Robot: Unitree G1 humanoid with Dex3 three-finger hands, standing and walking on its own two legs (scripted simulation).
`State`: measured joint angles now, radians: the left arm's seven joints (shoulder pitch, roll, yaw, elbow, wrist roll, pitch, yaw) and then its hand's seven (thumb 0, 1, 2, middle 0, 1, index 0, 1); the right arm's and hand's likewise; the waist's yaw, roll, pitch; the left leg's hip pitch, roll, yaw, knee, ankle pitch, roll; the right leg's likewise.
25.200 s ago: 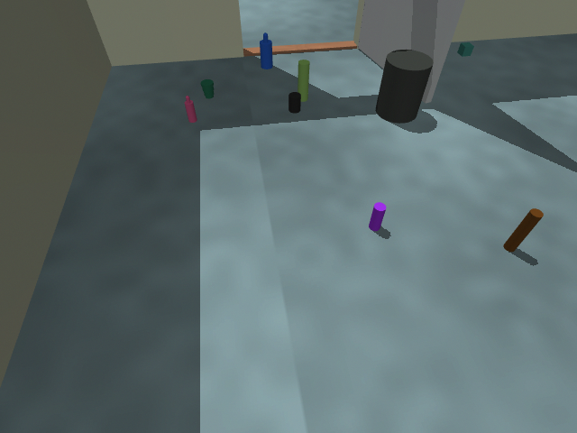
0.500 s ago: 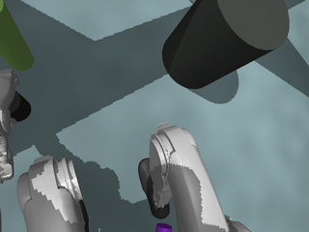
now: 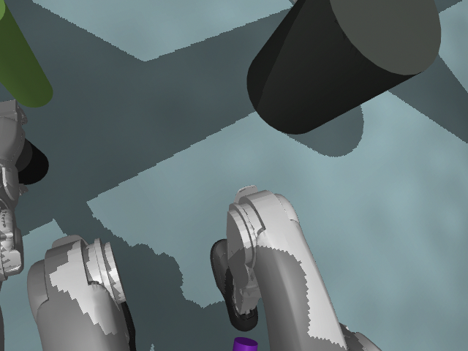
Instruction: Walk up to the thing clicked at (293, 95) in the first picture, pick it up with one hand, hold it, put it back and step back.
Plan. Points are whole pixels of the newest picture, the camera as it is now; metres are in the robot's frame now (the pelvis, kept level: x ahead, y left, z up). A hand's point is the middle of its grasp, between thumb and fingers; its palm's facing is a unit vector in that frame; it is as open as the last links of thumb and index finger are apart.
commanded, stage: open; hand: left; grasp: from above
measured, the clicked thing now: (12, 151) +0.48 +0.27 -0.26
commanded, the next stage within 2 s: withdraw in 0.06 s
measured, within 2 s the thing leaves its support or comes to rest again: neither
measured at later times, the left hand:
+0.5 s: hand out of the picture +0.48 +0.28 -0.15, palm faces -0.31 -0.06 -0.95, open 14.1 cm
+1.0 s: hand out of the picture +0.43 +0.27 -0.05, palm faces -0.49 -0.04 -0.87, open 14.1 cm
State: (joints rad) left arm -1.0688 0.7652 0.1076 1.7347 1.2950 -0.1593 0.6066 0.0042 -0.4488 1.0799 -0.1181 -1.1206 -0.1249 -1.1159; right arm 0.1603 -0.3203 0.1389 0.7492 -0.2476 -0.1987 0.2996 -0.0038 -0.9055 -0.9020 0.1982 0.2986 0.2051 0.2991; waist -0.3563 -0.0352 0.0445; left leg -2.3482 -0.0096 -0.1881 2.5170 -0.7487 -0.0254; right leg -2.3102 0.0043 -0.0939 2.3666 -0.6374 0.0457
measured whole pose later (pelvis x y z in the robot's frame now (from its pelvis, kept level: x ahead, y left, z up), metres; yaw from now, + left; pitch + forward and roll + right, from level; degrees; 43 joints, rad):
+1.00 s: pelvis -0.02 +0.00 +0.08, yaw +6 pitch +34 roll -5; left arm -1.03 0.60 -0.10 1.44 1.21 -0.13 0.27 0.00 -0.55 1.05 -0.11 -1.01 -0.09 -1.04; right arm 0.17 -0.33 0.04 0.70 -0.09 -0.02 0.08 0.00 -0.92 -0.91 0.20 0.30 0.20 0.30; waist -0.24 0.00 -0.13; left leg -2.15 -0.01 -0.10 2.20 -0.65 -0.01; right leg -2.12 -0.02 -0.03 2.11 -0.59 0.02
